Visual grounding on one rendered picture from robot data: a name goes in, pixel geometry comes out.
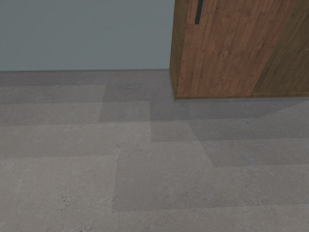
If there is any wardrobe door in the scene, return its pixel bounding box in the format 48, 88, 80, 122
251, 0, 309, 94
177, 0, 298, 98

